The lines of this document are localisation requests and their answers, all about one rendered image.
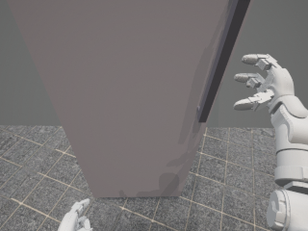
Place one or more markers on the robot right forearm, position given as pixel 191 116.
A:
pixel 290 121

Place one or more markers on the fridge door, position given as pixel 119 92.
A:
pixel 125 78

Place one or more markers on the handle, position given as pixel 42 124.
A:
pixel 231 30

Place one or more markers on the robot right hand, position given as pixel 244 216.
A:
pixel 278 83

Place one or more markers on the robot right upper arm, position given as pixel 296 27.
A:
pixel 287 211

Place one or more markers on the robot left hand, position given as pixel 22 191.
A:
pixel 71 220

